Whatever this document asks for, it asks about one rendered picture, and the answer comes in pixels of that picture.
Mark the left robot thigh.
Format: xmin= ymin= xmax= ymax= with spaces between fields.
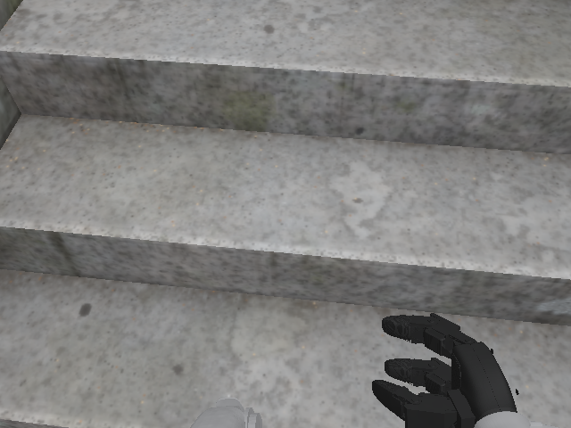
xmin=190 ymin=406 xmax=262 ymax=428

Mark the left robot shin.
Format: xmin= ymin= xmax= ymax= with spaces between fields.
xmin=216 ymin=398 xmax=245 ymax=411

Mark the right robot hand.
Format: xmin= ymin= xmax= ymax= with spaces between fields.
xmin=372 ymin=313 xmax=519 ymax=428

